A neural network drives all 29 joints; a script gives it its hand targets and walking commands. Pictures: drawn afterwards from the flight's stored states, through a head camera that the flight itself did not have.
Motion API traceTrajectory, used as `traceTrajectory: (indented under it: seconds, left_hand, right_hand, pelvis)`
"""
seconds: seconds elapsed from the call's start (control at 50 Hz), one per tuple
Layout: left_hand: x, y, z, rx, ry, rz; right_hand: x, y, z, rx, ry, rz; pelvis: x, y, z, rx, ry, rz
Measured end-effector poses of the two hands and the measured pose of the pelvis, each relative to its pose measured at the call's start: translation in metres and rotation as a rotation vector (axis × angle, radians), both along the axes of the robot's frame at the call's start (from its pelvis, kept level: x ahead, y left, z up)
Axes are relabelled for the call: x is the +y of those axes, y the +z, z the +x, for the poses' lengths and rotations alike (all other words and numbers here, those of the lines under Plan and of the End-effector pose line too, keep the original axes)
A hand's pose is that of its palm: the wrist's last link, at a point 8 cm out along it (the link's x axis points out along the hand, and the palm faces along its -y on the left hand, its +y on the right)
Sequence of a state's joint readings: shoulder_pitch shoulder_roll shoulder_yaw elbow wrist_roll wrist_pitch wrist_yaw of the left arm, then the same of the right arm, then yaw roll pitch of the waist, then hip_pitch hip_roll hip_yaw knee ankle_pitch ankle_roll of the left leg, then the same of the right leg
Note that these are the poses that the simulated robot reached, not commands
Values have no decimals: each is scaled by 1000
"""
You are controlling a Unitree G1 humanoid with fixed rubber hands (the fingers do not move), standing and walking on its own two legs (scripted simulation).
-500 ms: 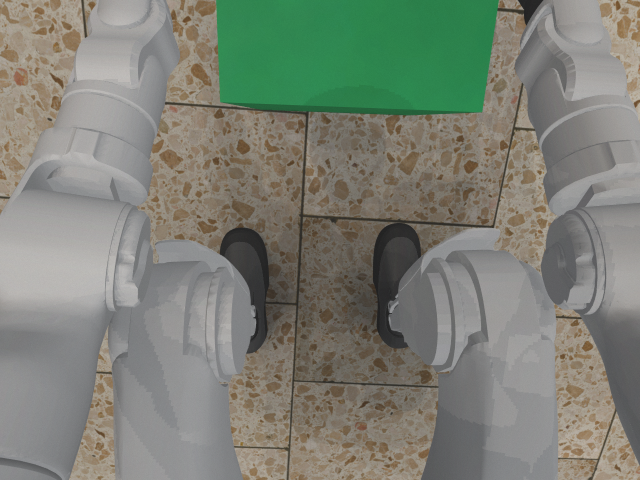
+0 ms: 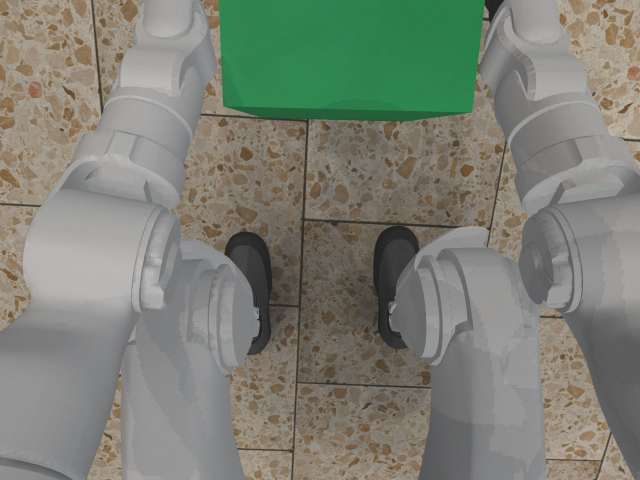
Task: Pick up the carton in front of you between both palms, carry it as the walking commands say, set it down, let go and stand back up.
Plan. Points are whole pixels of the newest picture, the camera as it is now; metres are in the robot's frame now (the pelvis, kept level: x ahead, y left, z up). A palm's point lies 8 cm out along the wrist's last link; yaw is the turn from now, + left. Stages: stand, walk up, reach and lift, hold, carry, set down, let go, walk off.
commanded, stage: reach and lift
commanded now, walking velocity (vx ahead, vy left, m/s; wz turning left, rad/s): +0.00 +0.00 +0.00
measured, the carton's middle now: (342, 20) +0.53 -0.04 -0.25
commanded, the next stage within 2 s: none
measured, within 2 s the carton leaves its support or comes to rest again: leaves its support in 0.22 s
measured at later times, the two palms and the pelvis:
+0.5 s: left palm out of the picture +0.53 +0.11 -0.05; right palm out of the picture +0.51 -0.19 -0.05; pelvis +0.00 +0.01 +0.02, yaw -1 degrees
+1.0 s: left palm out of the picture +0.50 +0.11 +0.10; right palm out of the picture +0.47 -0.19 +0.10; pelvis +0.02 +0.01 +0.15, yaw -3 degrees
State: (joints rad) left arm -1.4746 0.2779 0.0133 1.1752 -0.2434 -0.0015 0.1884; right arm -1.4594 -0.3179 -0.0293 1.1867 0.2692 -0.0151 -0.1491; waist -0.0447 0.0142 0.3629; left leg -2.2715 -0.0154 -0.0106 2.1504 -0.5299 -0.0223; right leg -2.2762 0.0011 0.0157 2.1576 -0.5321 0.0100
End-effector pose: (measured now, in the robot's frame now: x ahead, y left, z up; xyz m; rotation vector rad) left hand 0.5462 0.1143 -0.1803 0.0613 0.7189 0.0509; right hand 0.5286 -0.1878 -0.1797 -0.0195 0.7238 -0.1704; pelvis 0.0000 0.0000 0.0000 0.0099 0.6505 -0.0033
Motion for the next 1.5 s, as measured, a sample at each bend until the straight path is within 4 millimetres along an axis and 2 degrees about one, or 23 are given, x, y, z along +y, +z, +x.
traceTrajectory:
  seconds: [0.24, 0.3, 0.4, 0.52, 0.62, 0.84, 1.1, 1.5]
  left_hand:
    - [1, 5, 4, 24, 5, 1]
    - [1, 22, 7, 7, 6, 1]
    - [0, 74, -1, -46, 26, -24]
    - [-9, 138, -21, -46, 32, -52]
    - [-9, 178, -34, -25, 29, -50]
    - [-12, 241, -38, -41, 12, -54]
    - [-2, 317, -60, -46, 32, -62]
    - [6, 448, -97, -40, 42, -60]
  right_hand:
    - [1, 6, 6, 24, 3, 5]
    - [3, 19, 4, 7, -15, -2]
    - [1, 70, -3, -49, -39, 27]
    - [-6, 138, -27, -52, -70, 33]
    - [-7, 177, -42, -31, -73, 37]
    - [-9, 238, -52, -47, -87, 37]
    - [0, 316, -69, -52, -82, 50]
    - [9, 445, -103, -47, -75, 58]
  pelvis:
    - [3, -17, -1, -32, 6, -7]
    - [3, -17, 1, -30, 5, -6]
    - [4, -6, 4, -8, -12, -1]
    - [5, 28, 4, 44, -20, -3]
    - [8, 60, 0, 65, -39, -1]
    - [12, 111, 5, 83, -46, -3]
    - [10, 179, 31, 21, -49, -3]
    - [6, 295, 70, -206, -58, -12]
